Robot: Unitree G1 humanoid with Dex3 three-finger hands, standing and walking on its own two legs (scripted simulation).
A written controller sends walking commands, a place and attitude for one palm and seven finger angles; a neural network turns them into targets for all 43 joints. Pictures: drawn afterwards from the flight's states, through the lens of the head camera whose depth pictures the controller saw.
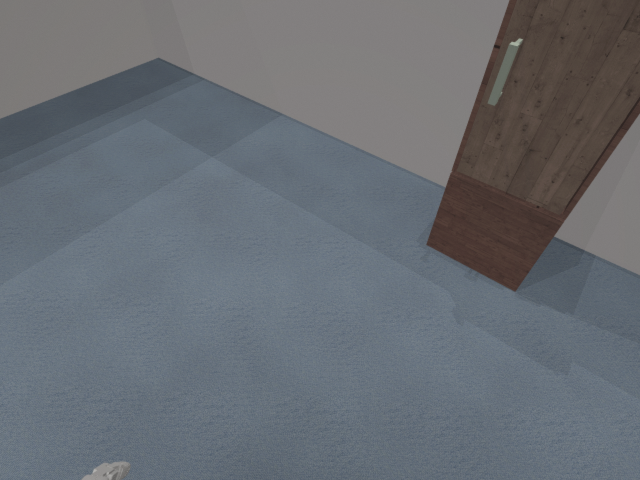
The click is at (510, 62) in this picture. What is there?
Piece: cupboard door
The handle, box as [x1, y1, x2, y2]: [488, 38, 522, 105]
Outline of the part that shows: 522,39 519,38 515,42 511,42 509,44 488,100 488,103 494,105 501,94 501,89 518,45 521,43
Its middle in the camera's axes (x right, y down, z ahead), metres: +0.49 -0.44 +1.02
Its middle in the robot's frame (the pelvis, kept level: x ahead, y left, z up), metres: +1.09 -0.44 +0.02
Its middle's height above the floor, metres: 0.79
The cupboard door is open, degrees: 0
